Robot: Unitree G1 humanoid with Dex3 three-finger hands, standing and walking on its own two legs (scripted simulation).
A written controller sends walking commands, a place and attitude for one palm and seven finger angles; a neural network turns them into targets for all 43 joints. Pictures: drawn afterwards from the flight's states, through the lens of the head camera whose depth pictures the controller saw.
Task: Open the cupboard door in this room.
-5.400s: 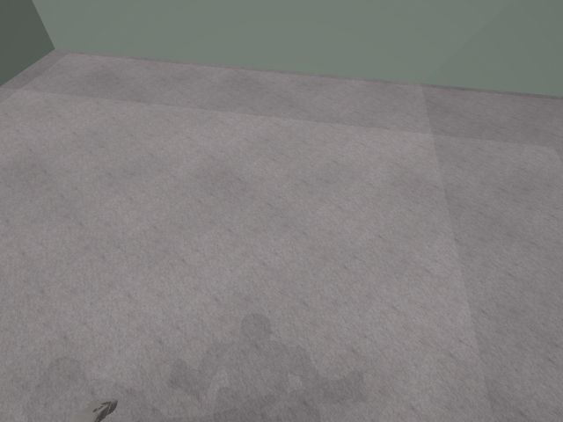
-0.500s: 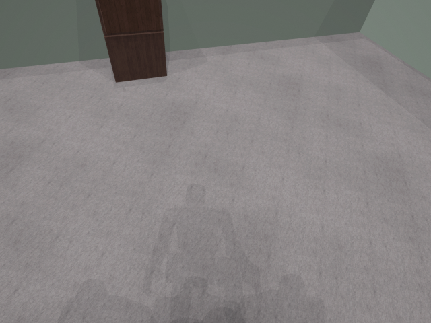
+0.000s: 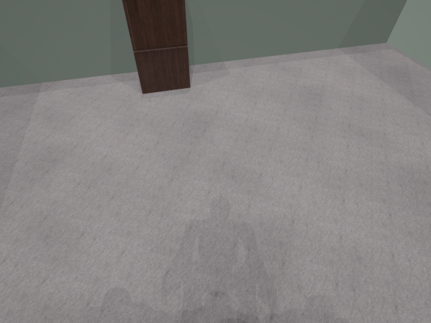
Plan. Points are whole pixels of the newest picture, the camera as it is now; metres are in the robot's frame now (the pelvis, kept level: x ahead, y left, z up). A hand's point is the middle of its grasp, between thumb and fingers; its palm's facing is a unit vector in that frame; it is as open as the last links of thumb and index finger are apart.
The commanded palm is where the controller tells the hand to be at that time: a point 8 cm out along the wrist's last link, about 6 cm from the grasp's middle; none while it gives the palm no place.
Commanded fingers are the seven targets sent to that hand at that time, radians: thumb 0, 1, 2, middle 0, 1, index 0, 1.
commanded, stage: turn or walk to find it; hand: left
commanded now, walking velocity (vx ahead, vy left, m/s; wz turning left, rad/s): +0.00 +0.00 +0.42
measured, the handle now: out of the picture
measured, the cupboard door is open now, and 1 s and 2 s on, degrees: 0 0 0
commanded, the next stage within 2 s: stand and wait in 1.52 s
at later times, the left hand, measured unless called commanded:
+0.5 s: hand out of the picture +0.03 +0.22 -0.15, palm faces +0.18 -0.94 -0.28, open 7.4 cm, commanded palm none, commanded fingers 0.00 0.90 0.90 -0.20 -0.30 -0.20 -0.30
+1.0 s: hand out of the picture -0.13 +0.18 -0.18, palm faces +0.44 -0.87 -0.23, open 7.4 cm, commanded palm none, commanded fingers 0.00 0.90 0.90 -0.20 -0.30 -0.20 -0.30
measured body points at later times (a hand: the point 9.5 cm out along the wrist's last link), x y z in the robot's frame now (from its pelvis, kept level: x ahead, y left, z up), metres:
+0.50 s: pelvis -0.04 +0.00 +0.00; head +0.00 -0.01 +0.45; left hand +0.02 +0.27 -0.13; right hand +0.05 -0.23 -0.16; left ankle +0.00 +0.12 -0.73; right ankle -0.03 -0.13 -0.72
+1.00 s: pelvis -0.06 -0.01 +0.00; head -0.02 +0.02 +0.44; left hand -0.15 +0.22 -0.16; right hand +0.12 -0.22 -0.15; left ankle -0.13 +0.08 -0.73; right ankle -0.03 -0.13 -0.73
